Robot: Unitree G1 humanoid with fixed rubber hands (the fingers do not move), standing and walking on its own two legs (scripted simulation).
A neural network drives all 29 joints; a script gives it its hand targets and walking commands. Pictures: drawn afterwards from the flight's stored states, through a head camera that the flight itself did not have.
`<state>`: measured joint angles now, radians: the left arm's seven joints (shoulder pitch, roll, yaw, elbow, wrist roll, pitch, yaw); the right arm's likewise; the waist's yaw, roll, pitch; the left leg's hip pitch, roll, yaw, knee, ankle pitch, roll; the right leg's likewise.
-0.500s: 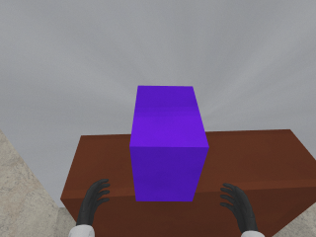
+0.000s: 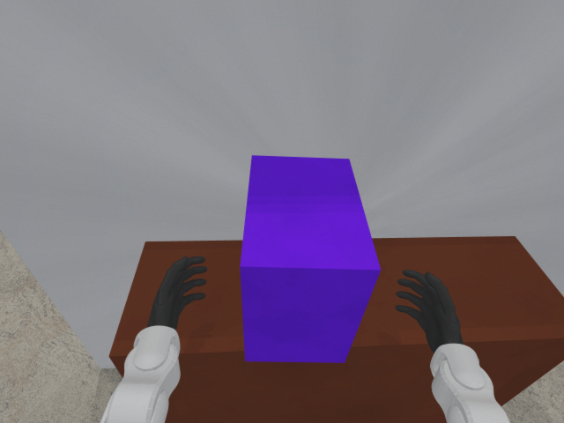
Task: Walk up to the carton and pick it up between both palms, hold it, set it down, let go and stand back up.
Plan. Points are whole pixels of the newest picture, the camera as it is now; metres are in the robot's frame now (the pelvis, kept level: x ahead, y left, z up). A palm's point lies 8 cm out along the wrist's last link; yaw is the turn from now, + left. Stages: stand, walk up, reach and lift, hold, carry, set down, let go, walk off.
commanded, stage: reach and lift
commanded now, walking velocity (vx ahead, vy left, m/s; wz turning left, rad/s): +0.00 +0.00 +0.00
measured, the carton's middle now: (298, 258) +0.41 -0.01 +0.01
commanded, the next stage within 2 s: none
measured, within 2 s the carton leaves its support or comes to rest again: neither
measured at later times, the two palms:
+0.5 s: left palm (171, 241) +0.33 +0.18 +0.13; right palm (439, 251) +0.34 -0.20 +0.13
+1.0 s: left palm (177, 175) +0.39 +0.18 +0.19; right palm (434, 190) +0.41 -0.19 +0.18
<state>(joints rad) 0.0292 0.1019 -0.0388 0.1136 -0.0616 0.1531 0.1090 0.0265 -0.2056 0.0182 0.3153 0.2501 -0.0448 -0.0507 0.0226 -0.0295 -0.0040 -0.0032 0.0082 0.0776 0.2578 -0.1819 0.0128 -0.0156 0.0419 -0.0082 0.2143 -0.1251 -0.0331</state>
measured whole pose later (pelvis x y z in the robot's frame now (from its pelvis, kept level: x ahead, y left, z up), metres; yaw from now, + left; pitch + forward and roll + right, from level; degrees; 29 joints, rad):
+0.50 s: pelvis -0.02 -0.01 +0.00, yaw +0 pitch -2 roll +0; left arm -0.43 0.18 0.07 0.20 -0.12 0.54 0.11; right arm -0.47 -0.26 0.02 0.45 0.33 0.26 -0.13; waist 0.00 -0.02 -0.01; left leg -0.09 0.01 0.08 0.30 -0.17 0.01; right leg -0.11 0.05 -0.01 0.27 -0.12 -0.04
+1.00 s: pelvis -0.02 -0.01 +0.00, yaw +2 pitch +3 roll +0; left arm -0.88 0.25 0.07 0.66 -0.20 0.45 0.12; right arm -0.92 -0.31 0.01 0.86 0.32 0.31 -0.13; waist -0.01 0.00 -0.07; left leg -0.21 0.01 0.04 0.31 -0.15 0.02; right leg -0.21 0.04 -0.04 0.26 -0.10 -0.04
